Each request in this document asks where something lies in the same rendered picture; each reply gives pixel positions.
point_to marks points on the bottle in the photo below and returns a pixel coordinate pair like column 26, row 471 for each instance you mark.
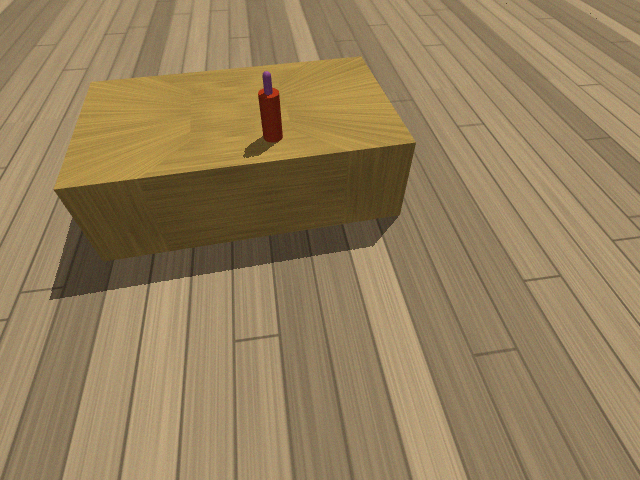
column 269, row 102

